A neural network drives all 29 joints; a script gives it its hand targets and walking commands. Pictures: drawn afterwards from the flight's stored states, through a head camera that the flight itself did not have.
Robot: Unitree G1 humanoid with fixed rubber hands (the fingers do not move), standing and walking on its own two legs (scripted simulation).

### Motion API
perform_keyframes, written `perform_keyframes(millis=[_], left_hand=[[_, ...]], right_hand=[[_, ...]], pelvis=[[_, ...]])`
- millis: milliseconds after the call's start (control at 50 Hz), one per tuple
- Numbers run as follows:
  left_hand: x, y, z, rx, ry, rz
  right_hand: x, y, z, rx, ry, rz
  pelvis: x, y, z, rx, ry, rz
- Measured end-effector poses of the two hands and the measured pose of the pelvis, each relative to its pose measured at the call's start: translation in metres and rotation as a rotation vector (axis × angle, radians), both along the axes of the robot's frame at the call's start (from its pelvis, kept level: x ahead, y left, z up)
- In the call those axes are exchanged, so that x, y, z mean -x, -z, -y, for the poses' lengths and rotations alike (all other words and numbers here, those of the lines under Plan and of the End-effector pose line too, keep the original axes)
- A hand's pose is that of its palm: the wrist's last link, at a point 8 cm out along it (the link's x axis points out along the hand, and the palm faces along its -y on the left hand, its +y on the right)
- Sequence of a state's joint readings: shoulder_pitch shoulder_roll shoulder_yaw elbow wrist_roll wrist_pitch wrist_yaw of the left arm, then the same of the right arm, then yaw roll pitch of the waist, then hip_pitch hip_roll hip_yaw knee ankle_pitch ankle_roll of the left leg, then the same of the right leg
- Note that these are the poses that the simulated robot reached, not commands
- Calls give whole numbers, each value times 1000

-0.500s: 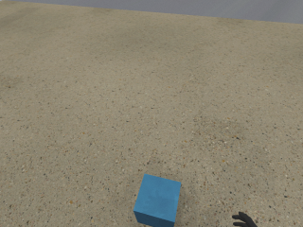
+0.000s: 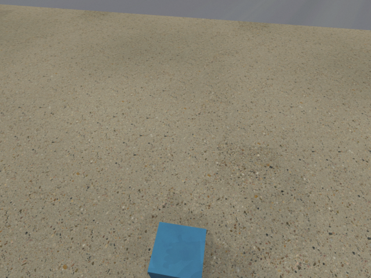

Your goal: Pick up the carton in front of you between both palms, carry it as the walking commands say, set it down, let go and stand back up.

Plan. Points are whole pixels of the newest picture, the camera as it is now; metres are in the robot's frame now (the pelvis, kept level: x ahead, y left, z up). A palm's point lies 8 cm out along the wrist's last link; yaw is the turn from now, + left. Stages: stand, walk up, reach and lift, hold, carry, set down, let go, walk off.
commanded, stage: stand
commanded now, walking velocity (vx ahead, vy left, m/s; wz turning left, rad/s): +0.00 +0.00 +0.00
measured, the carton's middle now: (179, 257) +0.34 +0.03 -0.63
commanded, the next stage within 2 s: none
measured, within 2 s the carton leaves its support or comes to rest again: neither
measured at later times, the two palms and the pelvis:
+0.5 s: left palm out of the picture +0.03 +0.25 -0.11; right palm out of the picture -0.04 -0.25 -0.13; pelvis -0.01 +0.00 +0.01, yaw -3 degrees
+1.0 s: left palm out of the picture -0.02 +0.24 -0.12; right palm out of the picture -0.10 -0.21 -0.14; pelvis -0.03 +0.02 +0.01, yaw -3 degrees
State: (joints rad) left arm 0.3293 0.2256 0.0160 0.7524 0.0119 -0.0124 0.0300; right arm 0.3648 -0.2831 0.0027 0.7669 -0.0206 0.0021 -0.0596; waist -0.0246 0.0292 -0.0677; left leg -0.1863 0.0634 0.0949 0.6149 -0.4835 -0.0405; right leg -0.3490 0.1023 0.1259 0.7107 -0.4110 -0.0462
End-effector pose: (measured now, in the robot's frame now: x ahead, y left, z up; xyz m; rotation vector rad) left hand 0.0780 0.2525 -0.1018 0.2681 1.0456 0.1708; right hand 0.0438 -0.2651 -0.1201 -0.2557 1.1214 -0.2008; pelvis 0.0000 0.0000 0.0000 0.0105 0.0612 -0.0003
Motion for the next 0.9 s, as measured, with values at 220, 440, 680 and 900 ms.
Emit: perform_keyframes(millis=[220,440,680,900], left_hand=[[22,3,-2,-12,0,-77],[41,8,2,2,4,-137],[66,13,6,25,-5,-211],[90,18,8,43,-20,-279]], right_hand=[[35,7,0,-8,40,-104],[76,12,-12,-39,79,-211],[116,14,-30,-74,114,-313],[138,15,-47,-98,133,-364]], pelvis=[[5,-2,-1,-6,23,16],[12,-5,-4,-8,41,35],[20,-9,-8,-5,54,54],[27,-11,-14,-3,59,66]])
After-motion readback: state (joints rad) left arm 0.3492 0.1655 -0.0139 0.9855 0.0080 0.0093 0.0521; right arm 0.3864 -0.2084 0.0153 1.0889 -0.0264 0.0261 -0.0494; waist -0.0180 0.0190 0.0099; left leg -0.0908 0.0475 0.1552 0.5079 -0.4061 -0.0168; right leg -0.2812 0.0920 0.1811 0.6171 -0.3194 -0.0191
